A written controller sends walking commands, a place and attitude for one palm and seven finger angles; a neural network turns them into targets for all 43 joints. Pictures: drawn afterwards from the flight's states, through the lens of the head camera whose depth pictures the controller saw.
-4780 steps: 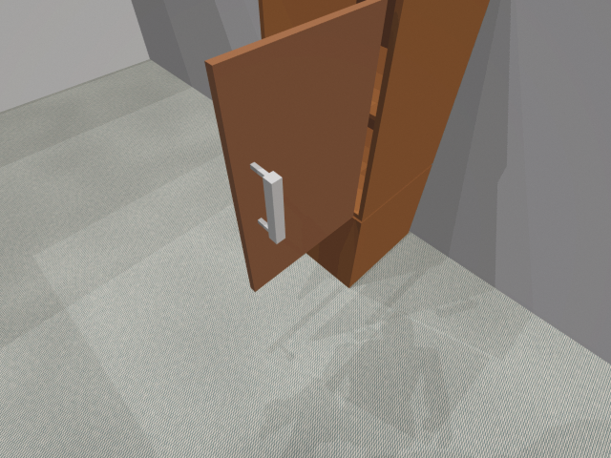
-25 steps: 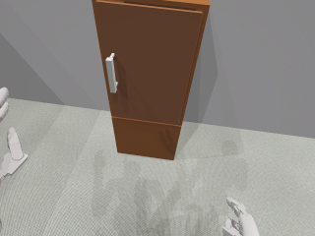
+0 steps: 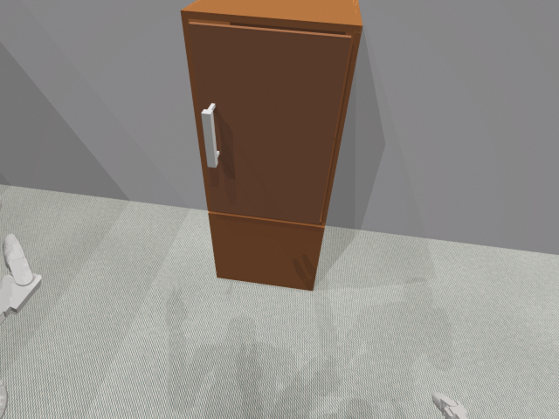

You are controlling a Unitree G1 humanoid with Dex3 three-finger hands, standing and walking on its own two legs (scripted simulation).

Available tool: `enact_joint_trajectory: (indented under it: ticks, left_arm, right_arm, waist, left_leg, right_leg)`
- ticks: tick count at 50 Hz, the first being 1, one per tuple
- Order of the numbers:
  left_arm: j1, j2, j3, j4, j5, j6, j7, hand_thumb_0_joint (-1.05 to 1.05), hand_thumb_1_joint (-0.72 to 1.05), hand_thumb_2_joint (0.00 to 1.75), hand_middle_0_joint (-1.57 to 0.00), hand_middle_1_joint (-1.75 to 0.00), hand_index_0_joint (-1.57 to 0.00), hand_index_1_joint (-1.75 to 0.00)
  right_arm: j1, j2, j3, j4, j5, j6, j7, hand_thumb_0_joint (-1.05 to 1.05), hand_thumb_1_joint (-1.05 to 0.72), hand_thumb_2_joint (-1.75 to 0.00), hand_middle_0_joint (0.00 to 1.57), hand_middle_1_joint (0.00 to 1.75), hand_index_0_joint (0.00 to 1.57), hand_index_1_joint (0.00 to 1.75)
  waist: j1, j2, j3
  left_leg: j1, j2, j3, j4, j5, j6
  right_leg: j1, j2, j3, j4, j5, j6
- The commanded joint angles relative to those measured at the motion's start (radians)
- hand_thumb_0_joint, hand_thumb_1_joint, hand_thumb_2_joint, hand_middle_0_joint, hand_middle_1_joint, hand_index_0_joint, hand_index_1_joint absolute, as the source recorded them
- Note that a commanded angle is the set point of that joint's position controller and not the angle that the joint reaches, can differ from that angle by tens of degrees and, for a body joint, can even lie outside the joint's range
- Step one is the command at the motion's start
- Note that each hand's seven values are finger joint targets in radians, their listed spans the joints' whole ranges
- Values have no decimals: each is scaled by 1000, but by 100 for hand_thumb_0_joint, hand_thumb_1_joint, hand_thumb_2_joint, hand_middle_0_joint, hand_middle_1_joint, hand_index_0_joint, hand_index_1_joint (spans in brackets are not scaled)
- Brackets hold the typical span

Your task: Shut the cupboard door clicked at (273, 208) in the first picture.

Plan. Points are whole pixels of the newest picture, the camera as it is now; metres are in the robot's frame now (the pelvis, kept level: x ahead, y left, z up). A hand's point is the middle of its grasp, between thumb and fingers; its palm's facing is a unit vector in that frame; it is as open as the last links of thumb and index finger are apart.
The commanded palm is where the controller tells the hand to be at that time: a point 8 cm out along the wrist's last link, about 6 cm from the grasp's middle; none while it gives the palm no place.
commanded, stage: stop stepping back and stand still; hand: left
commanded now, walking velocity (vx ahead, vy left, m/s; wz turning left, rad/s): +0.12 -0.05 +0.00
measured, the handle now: (212, 135) +0.84 +0.23 -0.01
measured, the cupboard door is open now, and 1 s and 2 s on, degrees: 0 0 0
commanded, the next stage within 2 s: let the arm hang, fingers relaxed in 1.00 s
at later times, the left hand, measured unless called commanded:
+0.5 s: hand (54, 270) +0.22 +0.26 +0.18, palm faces +0.44 -0.79 -0.43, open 7.4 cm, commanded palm +0.16 +0.30 +0.19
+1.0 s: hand (29, 274) +0.22 +0.29 +0.17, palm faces +0.42 -0.81 -0.41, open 7.4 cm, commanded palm +0.16 +0.32 +0.19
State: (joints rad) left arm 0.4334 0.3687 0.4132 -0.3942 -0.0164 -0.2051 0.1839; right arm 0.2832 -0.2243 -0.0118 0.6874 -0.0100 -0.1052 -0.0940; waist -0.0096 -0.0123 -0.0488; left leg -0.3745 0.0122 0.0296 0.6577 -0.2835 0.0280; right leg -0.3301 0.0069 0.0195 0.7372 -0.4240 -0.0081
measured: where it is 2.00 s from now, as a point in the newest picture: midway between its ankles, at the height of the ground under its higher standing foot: outside the picture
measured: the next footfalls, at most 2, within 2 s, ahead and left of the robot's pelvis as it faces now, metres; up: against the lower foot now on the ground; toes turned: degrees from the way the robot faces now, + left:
left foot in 0.42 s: +0.08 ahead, +0.13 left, +0.00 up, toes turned +3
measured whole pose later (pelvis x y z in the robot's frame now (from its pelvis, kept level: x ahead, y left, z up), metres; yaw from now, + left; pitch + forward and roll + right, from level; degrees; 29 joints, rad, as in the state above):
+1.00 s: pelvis +0.01 +0.03 +0.02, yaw -2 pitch +0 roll -1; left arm 0.53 0.38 0.39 -0.44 -0.05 -0.16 0.17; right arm 0.24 -0.18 0.03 0.62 0.00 -0.08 -0.08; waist 0.00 0.00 -0.03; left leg -0.28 0.02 0.08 0.46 -0.20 0.03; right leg -0.18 0.02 -0.02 0.41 -0.24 0.00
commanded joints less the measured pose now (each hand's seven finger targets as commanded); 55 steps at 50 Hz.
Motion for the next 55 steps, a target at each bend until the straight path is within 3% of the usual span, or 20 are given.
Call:
enact_joint_trajectory:
  ticks: [1, 2, 4, 5, 6, 7, 8, 10, 11, 14, 17, 19, 21, 23, 24, 26, 30, 42, 54, 55]
  left_arm:
    - [-71, 232, 128, -240, 8, -61, 2, 0, 90, 90, -20, -30, -20, -30]
    - [-24, 200, 106, -240, 2, -56, -1, 0, 90, 90, -20, -30, -20, -30]
    - [46, 178, 90, -259, -7, -40, -2, 0, 90, 90, -20, -30, -20, -30]
    - [69, 193, 103, -240, -3, -31, -1, 0, 90, 90, -20, -30, -20, -30]
    - [59, 198, 97, -243, 0, -30, -2, 0, 90, 90, -20, -30, -20, -30]
    - [42, 236, 127, -239, -2, -29, 1, 0, 90, 90, -20, -30, -20, -30]
    - [-14, 274, 148, -260, -12, -36, 6, 0, 90, 90, -20, -30, -20, -30]
    - [-27, 242, 135, -211, -20, -36, 12, 0, 90, 90, -20, -30, -20, -30]
    - [13, 223, 123, -179, -26, -38, 10, 0, 90, 90, -20, -30, -20, -30]
    - [-1, 230, 129, -174, -15, -57, 17, 0, 90, 90, -20, -30, -20, -30]
    - [-3, 211, 108, -191, -17, -53, 19, 0, 90, 90, -20, -30, -20, -30]
    - [1, 208, 102, -233, -21, -54, 17, 0, 90, 90, -20, -30, -20, -30]
    - [8, 227, 110, -281, -24, -57, 12, 0, 90, 90, -20, -30, -20, -30]
    - [50, 226, 122, -284, -18, -50, 8, 0, 90, 90, -20, -30, -20, -30]
    - [44, 232, 128, -297, -19, -53, 8, 0, 90, 90, -20, -30, -20, -30]
    - [62, 228, 130, -291, -22, -54, 7, 0, 90, 90, -20, -30, -20, -30]
    - [119, 233, 153, -258, -35, -46, 5, 0, 90, 90, -20, -30, -20, -30]
    - [42, 194, 90, -244, -33, -21, 0, 0, 90, 90, -20, -30, -20, -30]
    - [74, 196, 102, -236, -33, -25, 4, 0, 90, 90, -20, -30, -20, -30]
    - [11, -4, -351, 503, 11, 77, -122, 0, 90, 90, -20, -30, -20, -30]
  right_arm:
    - [-124, -98, -30, -184, -7, -85, 2, 0, -90, -90, 20, 30, 20, 30]
    - [-123, -96, -30, -181, -6, -88, 12, 0, -90, -90, 20, 30, 20, 30]
    - [-133, -98, -22, -189, -1, -78, 21, 0, -90, -90, 20, 30, 20, 30]
    - [-136, -99, -19, -194, -2, -68, 20, 0, -90, -90, 20, 30, 20, 30]
    - [-131, -88, -17, -198, -5, -52, 21, 0, -90, -90, 20, 30, 20, 30]
    - [-130, -80, -21, -201, -9, -37, 24, 0, -90, -90, 20, 30, 20, 30]
    - [-133, -88, -16, -190, -17, -33, 27, 0, -90, -90, 20, 30, 20, 30]
    - [-103, -94, -28, -167, 4, -37, 33, 0, -90, -90, 20, 30, 20, 30]
    - [-102, -81, -20, -167, 7, -36, 30, 0, -90, -90, 20, 30, 20, 30]
    - [-136, -71, -8, -174, 5, -39, 16, 0, -90, -90, 20, 30, 20, 30]
    - [-142, -72, -10, -178, 6, -54, 9, 0, -90, -90, 20, 30, 20, 30]
    - [-142, -97, -27, -184, 13, -58, 10, 0, -90, -90, 20, 30, 20, 30]
    - [-152, -121, -41, -205, 25, -53, 8, 0, -90, -90, 20, 30, 20, 30]
    - [-143, -102, -26, -205, 20, -45, 9, 0, -90, -90, 20, 30, 20, 30]
    - [-146, -102, -23, -208, 20, -43, 10, 0, -90, -90, 20, 30, 20, 30]
    - [-149, -101, -23, -213, 20, -43, 10, 0, -90, -90, 20, 30, 20, 30]
    - [-143, -106, -24, -224, 16, -36, 11, 0, -90, -90, 20, 30, 20, 30]
    - [-147, -98, -8, -221, 13, -32, 4, 0, -90, -90, 20, 30, 20, 30]
    - [-153, -97, -9, -221, 12, -30, 4, 0, -90, -90, 20, 30, 20, 30]
    - [-240, -209, -40, -13, 35, -111, 96, 0, -90, -90, 20, 30, 20, 30]
  waist:
    - [-7, 230, 69]
    - [2, 184, 39]
    - [6, 228, 15]
    - [6, 218, 22]
    - [0, 106, 46]
    - [0, -86, 55]
    - [7, -156, 62]
    - [-12, -103, 13]
    - [-13, -84, 29]
    - [7, -86, 8]
    - [15, -72, -17]
    - [19, -18, -39]
    - [23, 41, -70]
    - [7, 156, -85]
    - [9, 158, -77]
    - [8, 108, -60]
    - [5, 104, -57]
    - [2, 80, -50]
    - [6, 92, -35]
    - [-24, 87, 63]
  left_leg:
    - [-130, 289, -428, -543, -561, 132]
    - [-107, 255, -328, -505, -461, 112]
    - [-136, 197, -183, -448, -422, 60]
    - [-180, 151, -113, -386, -417, 29]
    - [-204, 85, -58, -219, -347, 2]
    - [-223, 18, -4, 77, -202, -22]
    - [-243, 1, -11, 240, -117, -33]
    - [-234, 7, -56, 347, -79, -48]
    - [-226, 21, -54, 329, -49, -50]
    - [-102, 25, 13, 86, -32, -37]
    - [81, -5, 54, -132, 75, -19]
    - [199, 52, -1, -233, 199, 2]
    - [268, 125, -55, -214, 350, 16]
    - [233, 119, -58, -215, 410, 12]
    - [190, 126, -73, -232, 381, 10]
    - [141, 119, -74, -242, 286, 4]
    - [121, 101, -60, -255, 202, -8]
    - [134, 92, -56, -294, 140, -13]
    - [104, 85, -70, -325, 72, -17]
    - [96, 120, -67, -181, 310, -22]
  right_leg:
    - [-20, 27, -38, 254, -47, -2]
    - [36, 25, -61, 150, -54, -6]
    - [186, 41, -118, -93, -31, -12]
    - [248, 33, -104, -199, -10, -20]
    - [234, -30, 25, -344, -55, -54]
    - [149, -207, 348, -506, -202, -139]
    - [115, -351, 495, -600, -131, -205]
    - [141, -314, 429, -531, 40, -165]
    - [160, -293, 331, -488, 198, -166]
    - [181, -231, 164, -408, 439, -141]
    - [163, -183, 123, -379, 449, -81]
    - [141, -134, 98, -332, 435, -12]
    - [117, -84, 79, -295, 412, 27]
    - [140, -57, 37, -272, 457, 9]
    - [164, -47, 26, -274, 424, 9]
    - [180, -47, 35, -299, 383, 4]
    - [171, -51, 53, -334, 357, -6]
    - [158, -37, 34, -369, 329, 2]
    - [166, -32, 15, -394, 274, 3]
    - [-1, -78, -60, -280, 313, -15]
